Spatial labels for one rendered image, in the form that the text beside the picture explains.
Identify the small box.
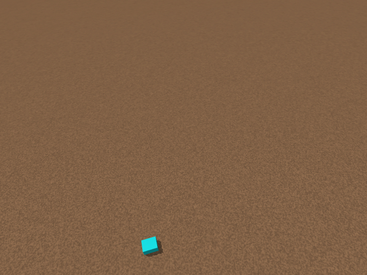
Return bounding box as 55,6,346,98
141,237,158,255

